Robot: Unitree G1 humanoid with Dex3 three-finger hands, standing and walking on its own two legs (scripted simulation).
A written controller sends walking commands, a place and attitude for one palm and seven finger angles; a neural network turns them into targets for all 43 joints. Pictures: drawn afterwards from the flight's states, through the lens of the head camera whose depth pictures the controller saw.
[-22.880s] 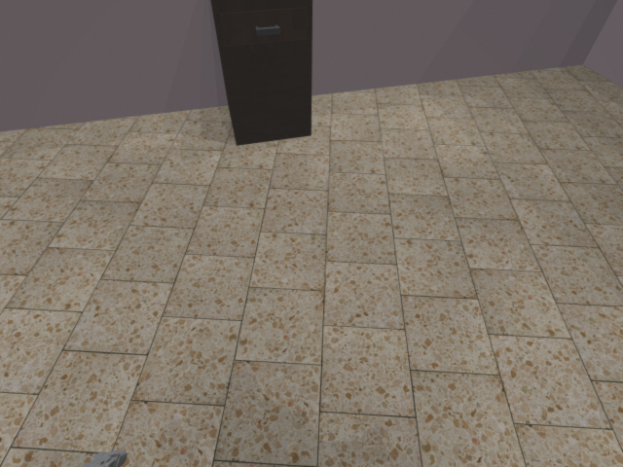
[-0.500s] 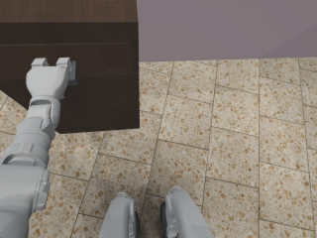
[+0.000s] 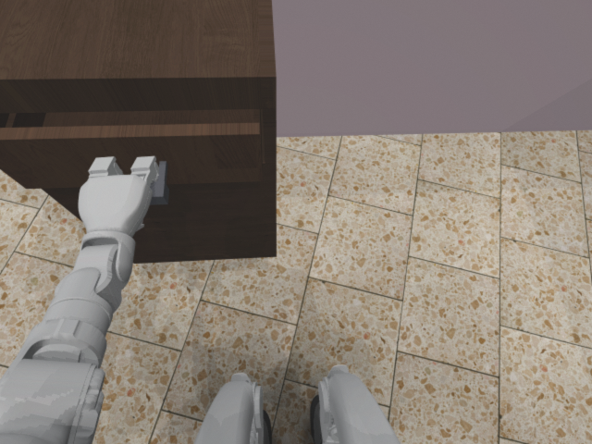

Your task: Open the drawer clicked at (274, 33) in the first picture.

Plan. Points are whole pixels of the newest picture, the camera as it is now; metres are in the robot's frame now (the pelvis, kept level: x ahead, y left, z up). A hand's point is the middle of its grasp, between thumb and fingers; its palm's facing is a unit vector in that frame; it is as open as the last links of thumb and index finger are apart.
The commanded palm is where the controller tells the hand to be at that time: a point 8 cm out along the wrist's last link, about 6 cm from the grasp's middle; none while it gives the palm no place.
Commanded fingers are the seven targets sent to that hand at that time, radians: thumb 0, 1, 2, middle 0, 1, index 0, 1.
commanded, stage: pull the drawer open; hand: left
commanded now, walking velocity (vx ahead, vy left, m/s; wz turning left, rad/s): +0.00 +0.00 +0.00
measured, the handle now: (130, 181) +0.48 +0.24 -0.04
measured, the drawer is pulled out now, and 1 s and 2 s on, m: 0.04 0.17 0.28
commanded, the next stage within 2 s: none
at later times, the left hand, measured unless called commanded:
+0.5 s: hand (129, 253) +0.38 +0.24 -0.07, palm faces -0.06 -0.05 -1.00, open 5.7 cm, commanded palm +0.35 +0.23 -0.01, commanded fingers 0.00 0.90 0.90 -0.40 -1.35 -0.40 -1.35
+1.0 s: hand (123, 300) +0.31 +0.23 -0.07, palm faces -0.05 -0.05 -1.00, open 5.7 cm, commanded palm +0.28 +0.23 -0.01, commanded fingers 0.00 0.90 0.90 -0.40 -1.35 -0.40 -1.35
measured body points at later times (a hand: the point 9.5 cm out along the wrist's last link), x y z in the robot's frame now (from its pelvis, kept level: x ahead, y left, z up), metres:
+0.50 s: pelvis +0.00 -0.01 +0.01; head +0.13 +0.00 +0.44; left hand +0.37 +0.24 -0.01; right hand +0.10 -0.27 -0.13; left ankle +0.00 +0.07 -0.62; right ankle +0.03 -0.11 -0.62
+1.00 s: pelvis -0.01 -0.01 +0.01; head +0.11 -0.01 +0.44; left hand +0.31 +0.23 -0.01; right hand +0.13 -0.26 -0.13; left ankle +0.00 +0.07 -0.62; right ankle +0.03 -0.11 -0.62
